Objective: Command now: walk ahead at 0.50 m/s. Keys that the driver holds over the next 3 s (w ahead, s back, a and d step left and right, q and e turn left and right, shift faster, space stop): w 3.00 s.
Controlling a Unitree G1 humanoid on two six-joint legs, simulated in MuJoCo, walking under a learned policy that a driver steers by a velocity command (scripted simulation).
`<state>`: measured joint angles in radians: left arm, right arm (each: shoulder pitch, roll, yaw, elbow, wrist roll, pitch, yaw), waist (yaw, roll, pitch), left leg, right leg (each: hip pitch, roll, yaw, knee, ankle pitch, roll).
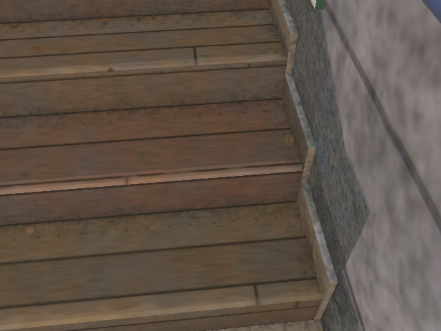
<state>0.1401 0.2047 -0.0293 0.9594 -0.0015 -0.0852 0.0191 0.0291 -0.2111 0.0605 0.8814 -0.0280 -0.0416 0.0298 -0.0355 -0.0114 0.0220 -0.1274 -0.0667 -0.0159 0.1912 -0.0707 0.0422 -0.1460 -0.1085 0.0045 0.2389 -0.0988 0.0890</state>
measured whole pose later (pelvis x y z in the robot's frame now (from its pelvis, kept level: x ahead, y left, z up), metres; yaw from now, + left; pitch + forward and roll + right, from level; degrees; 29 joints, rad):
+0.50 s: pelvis +0.00 +0.00 +0.00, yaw +0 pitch +1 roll +1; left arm 0.14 0.21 -0.03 0.97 0.00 -0.09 0.02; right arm 0.02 -0.21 0.05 0.87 -0.03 -0.04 0.03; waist -0.03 -0.01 0.02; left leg -0.13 -0.06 -0.01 0.19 -0.07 0.04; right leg -0.15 -0.11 0.00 0.24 -0.10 0.09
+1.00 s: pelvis +0.00 +0.00 +0.00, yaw +0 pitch +0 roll +1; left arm 0.13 0.20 -0.02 0.97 0.00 -0.08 0.01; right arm 0.03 -0.21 0.06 0.89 -0.02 -0.05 0.03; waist -0.03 -0.01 0.02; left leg -0.13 -0.06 0.00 0.20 -0.08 0.04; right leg -0.15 -0.11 -0.01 0.24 -0.10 0.09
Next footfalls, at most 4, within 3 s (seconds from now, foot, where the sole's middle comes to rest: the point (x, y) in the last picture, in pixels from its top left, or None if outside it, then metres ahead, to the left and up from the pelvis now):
none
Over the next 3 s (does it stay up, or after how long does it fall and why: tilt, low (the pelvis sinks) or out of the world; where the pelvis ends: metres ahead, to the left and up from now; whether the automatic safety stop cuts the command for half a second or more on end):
stays up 0.00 0.00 0.00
